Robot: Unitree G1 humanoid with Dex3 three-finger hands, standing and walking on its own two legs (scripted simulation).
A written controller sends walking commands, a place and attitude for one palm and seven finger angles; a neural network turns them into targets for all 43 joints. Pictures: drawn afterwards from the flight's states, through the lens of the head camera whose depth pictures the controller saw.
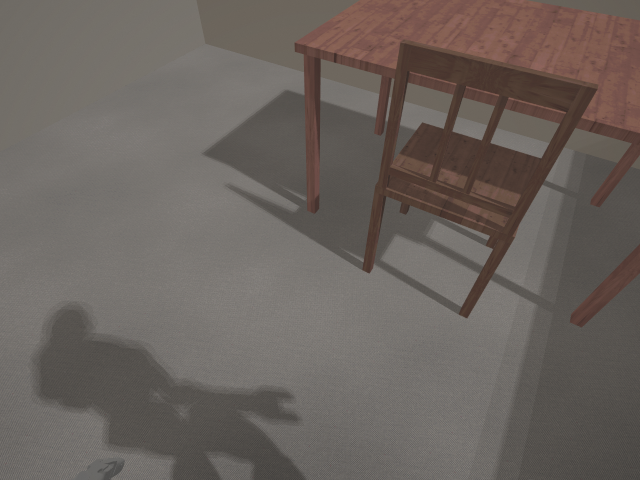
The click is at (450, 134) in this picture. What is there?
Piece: chair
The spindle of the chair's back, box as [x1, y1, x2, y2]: [429, 84, 465, 182]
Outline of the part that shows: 456,84 429,179 434,182 437,178 464,91 465,86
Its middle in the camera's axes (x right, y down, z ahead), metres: +0.32 -0.26 +0.99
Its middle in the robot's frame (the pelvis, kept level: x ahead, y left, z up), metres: +0.92 -0.28 -0.09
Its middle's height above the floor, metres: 0.68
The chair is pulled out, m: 0.00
